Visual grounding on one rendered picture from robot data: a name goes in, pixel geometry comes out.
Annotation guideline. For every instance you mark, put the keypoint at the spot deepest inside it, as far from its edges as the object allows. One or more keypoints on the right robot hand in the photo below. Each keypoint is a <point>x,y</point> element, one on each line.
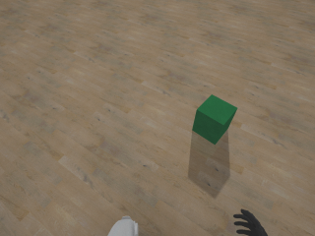
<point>253,224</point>

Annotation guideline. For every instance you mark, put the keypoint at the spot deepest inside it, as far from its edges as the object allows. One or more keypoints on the robot left shin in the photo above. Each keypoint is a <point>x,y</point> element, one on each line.
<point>126,217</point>

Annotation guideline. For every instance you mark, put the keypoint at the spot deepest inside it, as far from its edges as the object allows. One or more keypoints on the robot left thigh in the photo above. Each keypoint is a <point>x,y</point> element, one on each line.
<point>124,227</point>

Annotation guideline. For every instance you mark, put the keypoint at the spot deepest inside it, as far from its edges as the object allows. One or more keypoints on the carton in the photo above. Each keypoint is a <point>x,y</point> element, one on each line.
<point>213,118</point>

